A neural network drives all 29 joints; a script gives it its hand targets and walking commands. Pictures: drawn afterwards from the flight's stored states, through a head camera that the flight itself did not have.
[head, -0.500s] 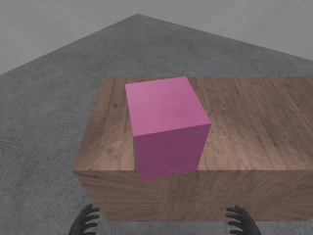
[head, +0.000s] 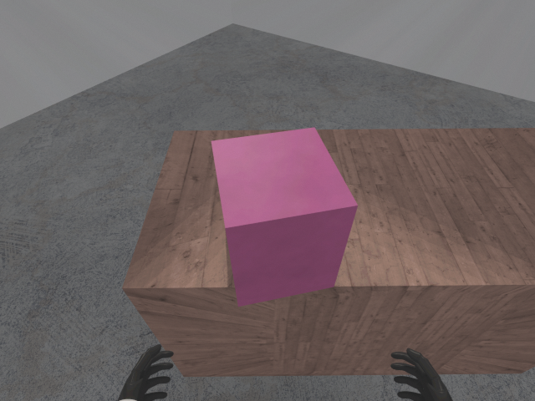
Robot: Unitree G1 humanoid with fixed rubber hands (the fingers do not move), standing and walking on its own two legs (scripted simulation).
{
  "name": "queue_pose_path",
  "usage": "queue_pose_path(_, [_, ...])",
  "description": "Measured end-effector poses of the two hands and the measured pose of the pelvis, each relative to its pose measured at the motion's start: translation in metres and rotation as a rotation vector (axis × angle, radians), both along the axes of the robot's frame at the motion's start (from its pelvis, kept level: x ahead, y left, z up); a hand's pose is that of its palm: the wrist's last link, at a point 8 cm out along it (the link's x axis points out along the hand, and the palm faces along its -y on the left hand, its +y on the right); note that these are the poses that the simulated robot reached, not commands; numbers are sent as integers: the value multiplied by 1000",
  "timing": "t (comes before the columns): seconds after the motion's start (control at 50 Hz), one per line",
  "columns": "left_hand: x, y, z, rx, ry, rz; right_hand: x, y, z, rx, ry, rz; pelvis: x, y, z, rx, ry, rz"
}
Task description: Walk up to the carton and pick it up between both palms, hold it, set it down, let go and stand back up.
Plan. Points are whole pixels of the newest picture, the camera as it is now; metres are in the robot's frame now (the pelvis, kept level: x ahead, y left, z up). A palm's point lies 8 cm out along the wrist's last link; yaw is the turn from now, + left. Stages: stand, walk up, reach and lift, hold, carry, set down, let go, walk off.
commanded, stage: let go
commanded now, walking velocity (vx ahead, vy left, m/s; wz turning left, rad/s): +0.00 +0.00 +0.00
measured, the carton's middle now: (276, 218) +0.46 +0.02 -0.01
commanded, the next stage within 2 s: stand in 0.14 s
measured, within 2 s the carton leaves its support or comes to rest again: neither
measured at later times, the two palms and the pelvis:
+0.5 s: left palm out of the picture +0.07 +0.26 -0.11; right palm out of the picture +0.06 -0.25 -0.11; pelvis -0.01 +0.01 +0.00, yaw +1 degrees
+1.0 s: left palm out of the picture -0.05 +0.27 -0.14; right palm out of the picture -0.03 -0.23 -0.13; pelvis -0.04 +0.02 -0.01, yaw +2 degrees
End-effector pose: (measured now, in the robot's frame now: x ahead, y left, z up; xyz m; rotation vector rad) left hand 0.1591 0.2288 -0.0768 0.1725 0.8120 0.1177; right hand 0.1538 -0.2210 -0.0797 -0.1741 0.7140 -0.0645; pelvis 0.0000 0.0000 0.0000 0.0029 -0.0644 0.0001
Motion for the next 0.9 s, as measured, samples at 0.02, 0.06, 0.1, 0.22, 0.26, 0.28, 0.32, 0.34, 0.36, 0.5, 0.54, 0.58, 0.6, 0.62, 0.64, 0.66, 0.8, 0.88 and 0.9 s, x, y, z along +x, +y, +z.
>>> queue_pose_path(0.02, [0,0,0,1,0,0,0,0,0,-2,0,1,0,0,0,0,0,0])
queue_pose_path(0.06, [-1,0,-1,2,5,-1,-1,-1,-1,-4,2,0,0,0,0,0,-1,0])
queue_pose_path(0.1, [-2,-1,-1,-1,11,-3,-1,-2,-1,-6,5,-2,-1,-1,0,0,0,0])
queue_pose_path(0.22, [-13,6,-7,30,0,-16,-12,-11,-10,-35,80,-36,2,0,-3,-9,28,6])
queue_pose_path(0.26, [-22,11,-12,34,12,-6,-21,-18,-14,-52,120,-57,3,1,-3,-12,29,9])
queue_pose_path(0.28, [-27,14,-14,35,22,1,-26,-21,-15,-60,139,-66,3,1,-4,-13,28,11])
queue_pose_path(0.32, [-39,18,-19,37,47,12,-38,-26,-18,-73,174,-79,3,2,-4,-15,26,14])
queue_pose_path(0.34, [-44,20,-21,39,61,16,-45,-28,-20,-79,191,-84,3,2,-4,-16,26,15])
queue_pose_path(0.36, [-50,22,-24,40,76,18,-51,-30,-21,-84,208,-88,2,3,-4,-16,24,16])
queue_pose_path(0.5, [-91,31,-36,43,178,31,-96,-32,-30,-100,312,-104,-7,7,-3,-19,17,21])
queue_pose_path(0.54, [-101,33,-39,44,200,33,-107,-30,-32,-98,336,-104,-10,9,-3,-19,14,22])
queue_pose_path(0.58, [-110,35,-41,44,220,38,-118,-27,-34,-96,356,-104,-13,10,-3,-19,11,23])
queue_pose_path(0.6, [-114,35,-42,43,228,40,-122,-26,-35,-96,365,-104,-15,11,-4,-19,9,24])
queue_pose_path(0.62, [-119,36,-44,42,236,41,-127,-24,-36,-95,372,-104,-16,12,-4,-18,9,24])
queue_pose_path(0.64, [-123,36,-45,41,244,42,-131,-23,-36,-94,379,-104,-18,12,-4,-18,8,24])
queue_pose_path(0.66, [-127,37,-46,39,252,43,-135,-22,-37,-94,386,-103,-19,13,-4,-18,7,25])
queue_pose_path(0.8, [-158,40,-54,27,310,58,-160,-14,-40,-94,428,-105,-30,19,-5,-17,3,29])
queue_pose_path(0.88, [-177,42,-58,22,355,71,-170,-11,-42,-94,450,-107,-35,22,-5,-16,7,33])
queue_pose_path(0.9, [-182,42,-59,22,367,75,-172,-10,-43,-94,455,-107,-36,23,-5,-15,9,33])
